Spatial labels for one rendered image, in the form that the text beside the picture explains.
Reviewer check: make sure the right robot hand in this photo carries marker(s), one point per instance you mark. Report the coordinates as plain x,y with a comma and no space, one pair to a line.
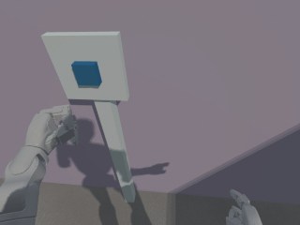
248,215

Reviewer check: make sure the button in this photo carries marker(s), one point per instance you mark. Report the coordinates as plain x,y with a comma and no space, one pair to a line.
87,73

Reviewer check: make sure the panel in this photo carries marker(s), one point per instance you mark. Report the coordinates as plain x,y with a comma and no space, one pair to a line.
105,48

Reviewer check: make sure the left robot hand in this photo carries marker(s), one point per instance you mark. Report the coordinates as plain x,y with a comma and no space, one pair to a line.
45,134

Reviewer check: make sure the robot left forearm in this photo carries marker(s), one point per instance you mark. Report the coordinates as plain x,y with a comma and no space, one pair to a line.
20,191

